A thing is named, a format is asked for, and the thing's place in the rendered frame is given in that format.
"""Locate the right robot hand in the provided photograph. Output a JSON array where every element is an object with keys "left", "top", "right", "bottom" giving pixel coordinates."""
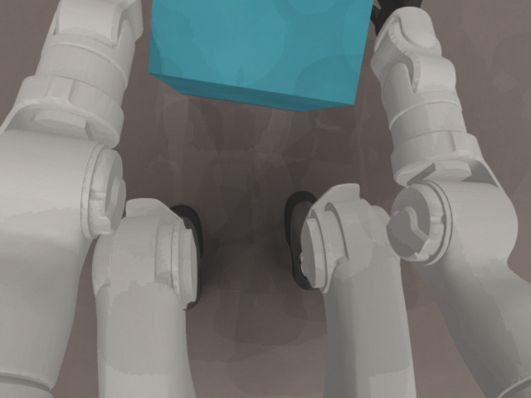
[{"left": 370, "top": 0, "right": 422, "bottom": 36}]

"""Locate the robot left upper arm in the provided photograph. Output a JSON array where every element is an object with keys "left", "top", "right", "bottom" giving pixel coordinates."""
[{"left": 0, "top": 129, "right": 126, "bottom": 398}]

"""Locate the right robot forearm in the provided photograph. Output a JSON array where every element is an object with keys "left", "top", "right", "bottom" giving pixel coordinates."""
[{"left": 370, "top": 7, "right": 518, "bottom": 220}]

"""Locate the robot right foot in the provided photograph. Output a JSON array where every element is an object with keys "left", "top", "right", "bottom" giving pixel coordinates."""
[{"left": 285, "top": 191, "right": 317, "bottom": 290}]

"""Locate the left robot forearm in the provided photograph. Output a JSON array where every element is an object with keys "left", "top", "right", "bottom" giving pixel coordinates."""
[{"left": 0, "top": 0, "right": 144, "bottom": 149}]

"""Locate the carton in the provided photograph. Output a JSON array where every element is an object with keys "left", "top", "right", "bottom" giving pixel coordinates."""
[{"left": 149, "top": 0, "right": 373, "bottom": 112}]

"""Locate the robot right upper arm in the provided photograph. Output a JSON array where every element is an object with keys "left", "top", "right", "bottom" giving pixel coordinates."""
[{"left": 386, "top": 180, "right": 531, "bottom": 398}]

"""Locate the left robot shin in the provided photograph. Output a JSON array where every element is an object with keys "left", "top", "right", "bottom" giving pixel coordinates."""
[{"left": 92, "top": 198, "right": 190, "bottom": 303}]

